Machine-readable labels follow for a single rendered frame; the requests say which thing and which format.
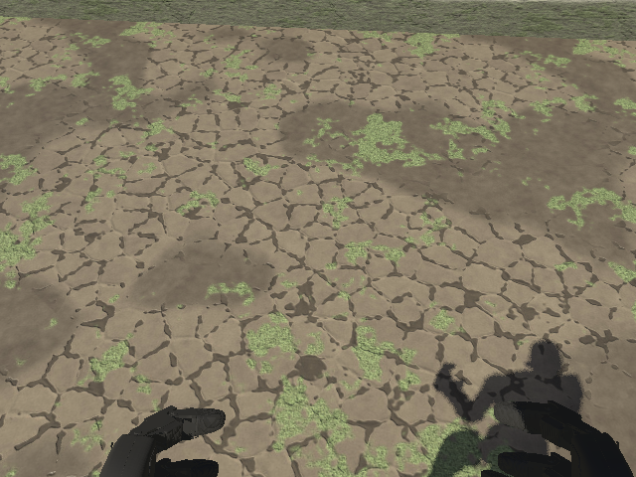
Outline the robot left hand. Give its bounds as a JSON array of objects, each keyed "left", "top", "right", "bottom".
[{"left": 99, "top": 405, "right": 226, "bottom": 477}]

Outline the robot right hand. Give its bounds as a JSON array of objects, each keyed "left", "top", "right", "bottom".
[{"left": 481, "top": 400, "right": 634, "bottom": 477}]

